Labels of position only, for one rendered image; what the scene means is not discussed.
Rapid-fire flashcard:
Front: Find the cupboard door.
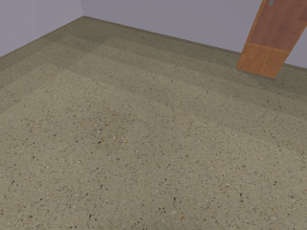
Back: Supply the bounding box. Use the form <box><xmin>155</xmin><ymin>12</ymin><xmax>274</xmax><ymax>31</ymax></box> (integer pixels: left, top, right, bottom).
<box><xmin>249</xmin><ymin>0</ymin><xmax>307</xmax><ymax>51</ymax></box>

